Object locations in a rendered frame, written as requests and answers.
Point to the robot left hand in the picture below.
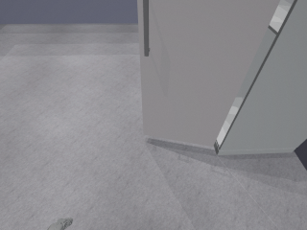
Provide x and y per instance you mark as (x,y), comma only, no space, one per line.
(61,224)

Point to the fridge door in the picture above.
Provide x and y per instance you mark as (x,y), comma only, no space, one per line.
(200,53)

